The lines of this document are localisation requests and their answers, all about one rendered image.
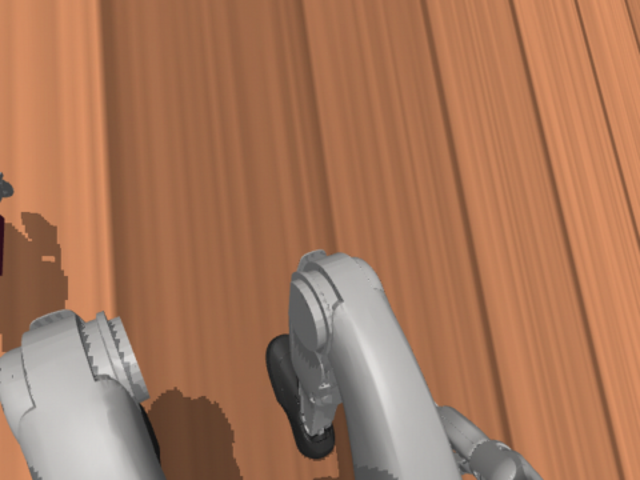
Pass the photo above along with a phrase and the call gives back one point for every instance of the right robot foot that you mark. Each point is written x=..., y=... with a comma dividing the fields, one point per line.
x=285, y=384

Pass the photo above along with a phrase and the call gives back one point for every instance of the left robot foot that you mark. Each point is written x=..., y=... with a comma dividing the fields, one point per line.
x=151, y=433

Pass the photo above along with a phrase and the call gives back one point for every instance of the cube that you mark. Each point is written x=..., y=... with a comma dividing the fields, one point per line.
x=2, y=220

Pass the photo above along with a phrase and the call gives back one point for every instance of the right robot hand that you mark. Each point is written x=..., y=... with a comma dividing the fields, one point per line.
x=464, y=436

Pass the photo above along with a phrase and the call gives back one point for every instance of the right robot arm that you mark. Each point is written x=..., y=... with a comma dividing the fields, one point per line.
x=494, y=460

